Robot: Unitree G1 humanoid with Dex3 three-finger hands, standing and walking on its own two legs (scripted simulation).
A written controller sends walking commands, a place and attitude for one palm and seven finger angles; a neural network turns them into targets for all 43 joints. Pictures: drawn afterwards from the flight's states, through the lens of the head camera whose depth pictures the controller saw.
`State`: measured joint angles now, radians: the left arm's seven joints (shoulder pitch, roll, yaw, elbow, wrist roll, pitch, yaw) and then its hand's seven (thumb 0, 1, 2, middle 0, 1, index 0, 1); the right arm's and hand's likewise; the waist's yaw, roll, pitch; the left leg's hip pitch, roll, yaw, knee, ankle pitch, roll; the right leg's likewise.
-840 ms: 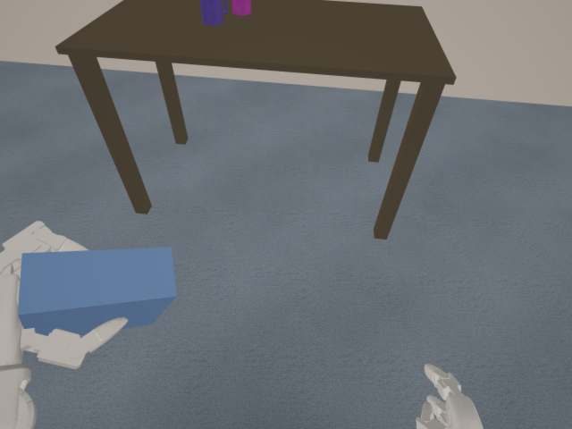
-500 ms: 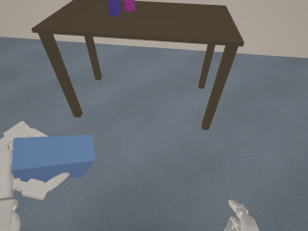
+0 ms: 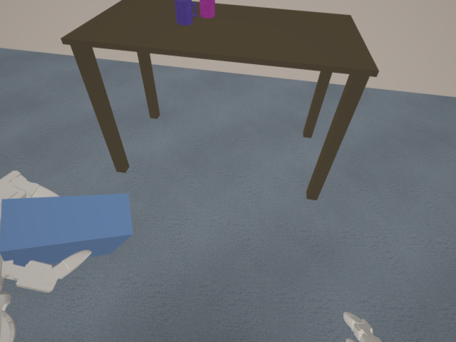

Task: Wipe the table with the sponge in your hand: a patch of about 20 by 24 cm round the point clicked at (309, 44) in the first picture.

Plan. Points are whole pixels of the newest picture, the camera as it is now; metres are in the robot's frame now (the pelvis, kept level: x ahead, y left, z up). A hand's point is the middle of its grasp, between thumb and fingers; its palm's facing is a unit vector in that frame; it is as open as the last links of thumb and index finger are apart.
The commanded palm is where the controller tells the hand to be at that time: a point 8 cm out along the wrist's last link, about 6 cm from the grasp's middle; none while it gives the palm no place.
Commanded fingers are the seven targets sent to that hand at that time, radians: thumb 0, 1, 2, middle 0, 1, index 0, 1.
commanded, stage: walk to a spot facing it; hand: left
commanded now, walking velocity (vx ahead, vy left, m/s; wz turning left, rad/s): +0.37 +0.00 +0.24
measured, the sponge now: (86, 230) +0.23 +0.20 +0.16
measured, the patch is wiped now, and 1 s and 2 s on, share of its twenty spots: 0.00 0.00 0.00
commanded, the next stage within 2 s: turn to face it in 1.20 s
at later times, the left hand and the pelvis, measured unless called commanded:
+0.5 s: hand (60, 157) +0.32 +0.26 +0.20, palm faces +0.46 -0.79 -0.40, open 9.6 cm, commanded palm +0.26 +0.30 +0.19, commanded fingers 0.00 0.10 1.30 -1.20 -1.60 -1.20 -1.60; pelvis +0.12 +0.01 +0.02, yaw +4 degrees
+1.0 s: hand (126, 107) +0.46 +0.21 +0.20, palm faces +0.50 -0.68 -0.54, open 9.6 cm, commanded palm +0.39 +0.25 +0.19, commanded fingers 0.00 0.10 1.30 -1.20 -1.60 -1.20 -1.60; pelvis +0.30 -0.06 +0.01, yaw +13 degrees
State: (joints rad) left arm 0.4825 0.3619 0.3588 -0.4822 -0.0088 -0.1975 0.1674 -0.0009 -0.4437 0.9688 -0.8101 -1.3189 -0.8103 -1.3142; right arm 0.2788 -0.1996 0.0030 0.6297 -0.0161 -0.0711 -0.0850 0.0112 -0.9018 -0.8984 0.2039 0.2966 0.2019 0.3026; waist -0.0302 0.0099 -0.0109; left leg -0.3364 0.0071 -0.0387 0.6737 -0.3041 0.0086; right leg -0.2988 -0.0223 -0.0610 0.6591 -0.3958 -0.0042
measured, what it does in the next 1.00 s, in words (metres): walks ahead: right foot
